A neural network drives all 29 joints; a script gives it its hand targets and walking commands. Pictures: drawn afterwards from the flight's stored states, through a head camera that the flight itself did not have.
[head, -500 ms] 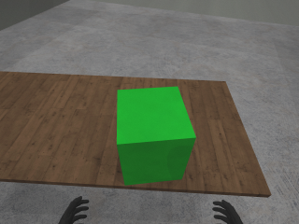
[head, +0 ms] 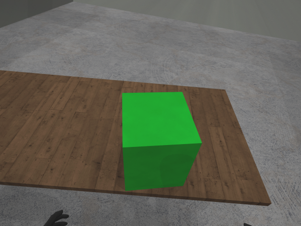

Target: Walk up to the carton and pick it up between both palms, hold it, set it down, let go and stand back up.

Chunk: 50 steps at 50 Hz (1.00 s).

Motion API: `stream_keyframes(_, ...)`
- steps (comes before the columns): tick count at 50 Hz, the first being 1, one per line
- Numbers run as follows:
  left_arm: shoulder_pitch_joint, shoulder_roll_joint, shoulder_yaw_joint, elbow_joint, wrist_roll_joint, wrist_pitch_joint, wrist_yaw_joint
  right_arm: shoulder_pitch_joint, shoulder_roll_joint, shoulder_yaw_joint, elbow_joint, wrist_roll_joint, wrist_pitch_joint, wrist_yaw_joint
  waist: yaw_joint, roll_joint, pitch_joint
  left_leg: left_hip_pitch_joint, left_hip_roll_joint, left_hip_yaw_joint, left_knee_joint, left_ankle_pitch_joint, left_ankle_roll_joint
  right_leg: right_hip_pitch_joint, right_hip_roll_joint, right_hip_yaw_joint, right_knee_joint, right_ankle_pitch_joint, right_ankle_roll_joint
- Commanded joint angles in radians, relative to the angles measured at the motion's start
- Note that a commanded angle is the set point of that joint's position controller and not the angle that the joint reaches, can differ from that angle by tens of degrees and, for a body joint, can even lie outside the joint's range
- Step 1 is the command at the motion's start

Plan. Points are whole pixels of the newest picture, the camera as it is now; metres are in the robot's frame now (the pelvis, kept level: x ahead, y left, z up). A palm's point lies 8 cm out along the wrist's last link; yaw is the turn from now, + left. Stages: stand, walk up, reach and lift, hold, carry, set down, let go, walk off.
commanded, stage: stand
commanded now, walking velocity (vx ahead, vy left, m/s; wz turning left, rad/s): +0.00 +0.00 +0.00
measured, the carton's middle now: (153, 141) +0.41 +0.00 -0.02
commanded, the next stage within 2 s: none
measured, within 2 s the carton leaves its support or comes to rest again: neither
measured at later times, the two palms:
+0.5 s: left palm out of the picture +0.03 +0.31 -0.11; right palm out of the picture +0.05 -0.27 -0.11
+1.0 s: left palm out of the picture +0.04 +0.30 -0.11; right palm out of the picture +0.06 -0.29 -0.10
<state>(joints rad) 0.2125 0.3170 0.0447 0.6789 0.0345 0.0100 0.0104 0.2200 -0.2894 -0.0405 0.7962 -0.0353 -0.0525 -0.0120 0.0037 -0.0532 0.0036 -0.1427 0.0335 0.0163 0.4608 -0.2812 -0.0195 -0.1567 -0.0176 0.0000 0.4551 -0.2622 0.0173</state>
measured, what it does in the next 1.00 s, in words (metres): stands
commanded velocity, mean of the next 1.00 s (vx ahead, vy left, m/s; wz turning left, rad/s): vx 0.00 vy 0.00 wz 0.00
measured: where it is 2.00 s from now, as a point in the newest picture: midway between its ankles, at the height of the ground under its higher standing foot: outside the picture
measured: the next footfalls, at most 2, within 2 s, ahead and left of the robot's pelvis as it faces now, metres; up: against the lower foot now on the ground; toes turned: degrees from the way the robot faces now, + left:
none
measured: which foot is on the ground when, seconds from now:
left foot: down 0.00-1.00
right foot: down 0.00-1.00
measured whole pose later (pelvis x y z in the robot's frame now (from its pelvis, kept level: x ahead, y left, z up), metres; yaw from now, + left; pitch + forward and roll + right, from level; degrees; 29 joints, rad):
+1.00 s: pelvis -0.03 +0.01 +0.00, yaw +1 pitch -3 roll +0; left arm 0.16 0.36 -0.01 1.03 0.02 -0.02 -0.01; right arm 0.15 -0.35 0.01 1.01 -0.02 -0.01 0.01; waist 0.00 -0.01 0.03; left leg -0.14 0.01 0.00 0.41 -0.21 -0.01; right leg -0.15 -0.04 -0.01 0.40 -0.19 0.03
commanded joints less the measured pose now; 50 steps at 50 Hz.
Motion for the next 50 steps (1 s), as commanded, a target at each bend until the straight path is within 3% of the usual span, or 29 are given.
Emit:
stream_keyframes(1, -0.046, 0.151, 0.027, -0.006, 0.007, -0.037, -0.015, -0.025, -0.21, -0.041, -0.073, 0.014, -0.004, 0.012, -0.009, 0.126, 0.007, -0.059, 0.071, -0.039, -0.051, 0.297, 0.052, -0.013, -0.093, 0.03, -0.05, 0.286, -0.042)
stream_keyframes(2, -0.075, 0.151, 0.034, -0.009, 0.005, -0.046, -0.022, -0.065, -0.215, -0.035, -0.065, 0.009, 0.001, 0.017, 0.014, 0.051, -0.057, -0.04, 0.08, -0.041, -0.063, 0.27, 0.056, -0.003, -0.084, 0.031, -0.041, 0.229, -0.041)
stream_keyframes(3, -0.084, 0.145, 0.021, 0.014, 0.01, -0.044, -0.014, -0.059, -0.209, -0.039, -0.066, -0.001, 0.004, 0.011, -0.007, 0.115, 0.017, -0.086, 0.091, -0.067, -0.062, 0.214, 0.066, -0.013, -0.102, 0.043, -0.07, 0.217, -0.044)
stream_keyframes(4, -0.068, 0.211, 0.048, 0.028, 0.011, -0.046, -0.013, -0.076, -0.211, -0.035, -0.067, 0.009, 0.015, 0.014, -0.002, 0.046, -0.022, -0.031, 0.077, -0.058, -0.09, 0.192, 0.06, -0.04, -0.068, 0.025, -0.06, 0.145, -0.04)
stream_keyframes(6, -0.037, 0.171, 0.019, 0.044, 0.0, -0.05, -0.013, -0.03, -0.247, -0.036, -0.053, 0.013, 0.014, 0.018, 0.003, 0.09, -0.009, -0.045, 0.088, -0.073, -0.077, 0.172, 0.071, -0.013, -0.08, 0.046, -0.074, 0.151, -0.053)
stream_keyframes(7, -0.044, 0.214, 0.03, 0.072, 0.007, -0.05, -0.013, -0.042, -0.261, -0.034, -0.037, 0.007, 0.017, 0.017, -0.001, 0.025, -0.03, -0.044, 0.094, -0.095, -0.11, 0.135, 0.087, 0.01, -0.077, 0.032, -0.07, 0.147, -0.047)
stream_keyframes(8, -0.019, 0.201, 0.024, 0.087, 0.0, -0.055, -0.012, -0.004, -0.256, -0.024, -0.036, 0.01, 0.016, 0.017, 0.002, 0.09, 0.03, -0.069, 0.095, -0.094, -0.097, 0.144, 0.086, -0.022, -0.086, 0.051, -0.072, 0.126, -0.053)
stream_keyframes(9, -0.061, 0.23, 0.028, 0.108, 0.009, -0.048, -0.009, -0.047, -0.227, -0.025, -0.043, 0.002, 0.018, 0.028, -0.021, 0.035, 0.061, -0.065, 0.08, -0.097, -0.109, 0.11, 0.081, -0.049, -0.082, 0.044, -0.083, 0.069, -0.053)
stream_keyframes(11, -0.049, 0.217, 0.019, 0.111, 0.005, -0.05, -0.013, -0.088, -0.261, -0.027, -0.029, 0.0, 0.02, 0.022, 0.014, 0.116, 0.035, -0.1, 0.066, -0.067, -0.087, 0.079, 0.077, -0.014, -0.087, 0.062, -0.097, 0.059, -0.058)
stream_keyframes(12, -0.03, 0.219, 0.015, 0.125, 0.012, -0.05, -0.008, -0.047, -0.246, -0.016, -0.021, 0.014, 0.021, 0.019, -0.008, 0.055, 0.002, -0.074, 0.088, -0.107, -0.129, 0.04, 0.081, -0.019, -0.09, 0.039, -0.079, 0.032, -0.068)
stream_keyframes(13, -0.052, 0.206, 0.007, 0.12, -0.001, -0.053, -0.022, -0.075, -0.256, -0.01, -0.022, 0.002, 0.015, 0.02, 0.02, 0.071, 0.043, -0.145, 0.077, -0.096, -0.118, -0.028, 0.082, 0.002, -0.08, 0.067, -0.105, -0.001, -0.051)
stream_keyframes(14, -0.049, 0.243, 0.022, 0.14, 0.006, -0.049, -0.013, -0.043, -0.261, -0.013, 0.0, -0.004, 0.019, 0.022, -0.012, 0.065, 0.065, -0.141, 0.054, -0.098, -0.158, -0.106, 0.075, -0.032, -0.066, 0.052, -0.106, -0.025, -0.044)
stream_keyframes(18, -0.031, 0.23, 0.015, 0.167, -0.012, -0.048, -0.02, -0.092, -0.308, -0.024, 0.011, -0.004, 0.021, 0.019, 0.014, 0.108, 0.083, -0.183, 0.071, -0.122, -0.204, -0.205, 0.07, -0.035, -0.059, 0.034, -0.083, -0.025, -0.041)
stream_keyframes(22, -0.034, 0.252, 0.011, 0.2, -0.003, -0.046, -0.012, -0.07, -0.285, -0.012, 0.059, 0.005, 0.014, 0.024, 0.02, -0.005, 0.027, -0.08, 0.078, -0.107, -0.109, 0.05, 0.086, -0.052, -0.087, 0.062, -0.109, 0.01, -0.056)
stream_keyframes(24, -0.04, 0.249, 0.019, 0.217, -0.008, -0.061, -0.008, -0.055, -0.257, -0.007, 0.079, 0.016, 0.022, 0.017, 0.0, 0.044, -0.036, -0.053, 0.073, -0.091, -0.107, 0.087, 0.091, -0.002, -0.099, 0.095, -0.112, 0.048, -0.051)
stream_keyframes(26, -0.052, 0.247, 0.006, 0.225, -0.001, -0.065, -0.018, -0.059, -0.29, -0.02, 0.075, 0.023, 0.021, 0.018, -0.015, -0.004, 0.069, -0.062, 0.063, -0.107, -0.1, 0.06, 0.089, -0.111, -0.083, 0.072, -0.117, -0.001, -0.054)
stream_keyframes(27, -0.022, 0.237, -0.002, 0.242, -0.01, -0.054, -0.021, -0.08, -0.289, -0.012, 0.079, 0.021, 0.02, 0.028, -0.007, 0.077, 0.022, -0.028, 0.068, -0.108, -0.108, 0.047, 0.086, -0.061, -0.096, 0.061, -0.134, 0.048, -0.043)
stream_keyframes(29, -0.029, 0.228, -0.007, 0.24, -0.014, -0.049, -0.011, -0.06, -0.267, 0.001, 0.088, 0.03, 0.02, 0.038, -0.01, 0.035, 0.027, -0.073, 0.067, -0.117, -0.114, 0.054, 0.075, -0.058, -0.092, 0.057, -0.118, 0.013, -0.05)
stream_keyframes(30, -0.034, 0.217, -0.004, 0.254, -0.014, -0.054, -0.007, -0.073, -0.278, -0.004, 0.108, 0.009, 0.015, 0.024, 0.004, 0.085, -0.017, -0.081, 0.063, -0.103, -0.112, 0.044, 0.083, 0.001, -0.101, 0.085, -0.127, 0.036, -0.046)
stream_keyframes(33, -0.059, 0.244, -0.004, 0.253, -0.02, -0.057, -0.008, -0.097, -0.258, 0.007, 0.108, 0.006, 0.023, 0.015, 0.018, 0.053, 0.008, -0.059, 0.077, -0.117, -0.114, 0.123, 0.084, -0.01, -0.101, 0.078, -0.117, 0.081, -0.056)
stream_keyframes(35, -0.031, 0.236, -0.011, 0.27, -0.019, -0.047, -0.015, -0.083, -0.295, -0.004, 0.121, 0.015, 0.02, 0.014, 0.003, 0.038, -0.046, -0.038, 0.072, -0.115, -0.114, 0.146, 0.076, 0.029, -0.096, 0.049, -0.117, 0.162, -0.048)
stream_keyframes(38, -0.046, 0.257, -0.008, 0.297, -0.023, -0.056, -0.01, -0.094, -0.292, -0.004, 0.134, 0.012, 0.023, 0.016, 0.003, 0.07, 0.016, -0.037, 0.08, -0.114, -0.13, 0.124, 0.074, -0.032, -0.098, 0.058, -0.127, 0.043, -0.036)
stream_keyframes(39, -0.066, 0.227, -0.013, 0.288, -0.014, -0.052, -0.012, -0.052, -0.312, -0.004, 0.153, 0.02, 0.029, 0.014, -0.022, 0.06, 0.05, -0.036, 0.068, -0.122, -0.139, 0.08, 0.072, -0.058, -0.087, 0.055, -0.128, 0.035, -0.043)
stream_keyframes(40, -0.062, 0.222, -0.017, 0.273, -0.013, -0.047, -0.018, -0.09, -0.315, -0.006, 0.147, 0.021, 0.027, 0.018, 0.01, 0.086, 0.011, -0.051, 0.089, -0.113, -0.148, 0.07, 0.074, -0.015, -0.091, 0.045, -0.123, 0.102, -0.036)
stream_keyframes(42, -0.098, 0.266, 0.001, 0.275, -0.022, -0.054, -0.007, -0.098, -0.26, 0.02, 0.135, 0.024, 0.022, 0.024, 0.002, 0.036, 0.011, -0.035, 0.094, -0.129, -0.147, 0.185, 0.078, -0.023, -0.099, 0.068, -0.126, 0.097, -0.044)
stream_keyframes(47, -0.068, 0.263, -0.005, 0.297, -0.02, -0.051, -0.008, -0.115, -0.292, 0.009, 0.142, 0.016, 0.014, 0.01, 0.009, 0.095, -0.017, -0.041, 0.089, -0.112, -0.16, 0.135, 0.065, 0.025, -0.105, 0.066, -0.135, 0.132, -0.038)
stream_keyframes(48, -0.066, 0.247, -0.007, 0.313, -0.023, -0.045, -0.009, -0.108, -0.289, 0.005, 0.163, 0.024, 0.014, 0.012, 0.002, 0.029, 0.01, -0.022, 0.078, -0.109, -0.169, 0.159, 0.061, 0.014, -0.108, 0.067, -0.13, 0.132, -0.042)
stream_keyframes(49, -0.055, 0.249, -0.005, 0.321, -0.026, -0.05, -0.011, -0.113, -0.302, 0.005, 0.171, 0.013, 0.024, 0.008, 0.015, 0.098, 0.014, -0.029, 0.08, -0.094, -0.157, 0.169, 0.062, 0.018, -0.109, 0.078, -0.139, 0.115, -0.038)
stream_keyframes(50, -0.115, 0.226, -0.02, 0.312, -0.016, -0.052, -0.015, -0.108, -0.276, 0.001, 0.157, 0.018, 0.029, 0.002, -0.016, 0.079, 0.036, -0.035, 0.082, -0.093, -0.154, 0.161, 0.06, -0.001, -0.105, 0.058, -0.147, 0.116, -0.043)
